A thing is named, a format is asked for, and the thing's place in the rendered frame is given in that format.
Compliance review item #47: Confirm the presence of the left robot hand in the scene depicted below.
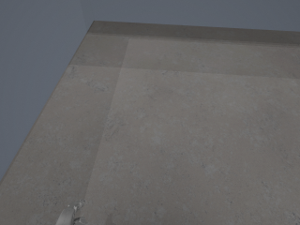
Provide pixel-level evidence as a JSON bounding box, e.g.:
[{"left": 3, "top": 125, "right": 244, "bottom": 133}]
[{"left": 55, "top": 200, "right": 89, "bottom": 225}]

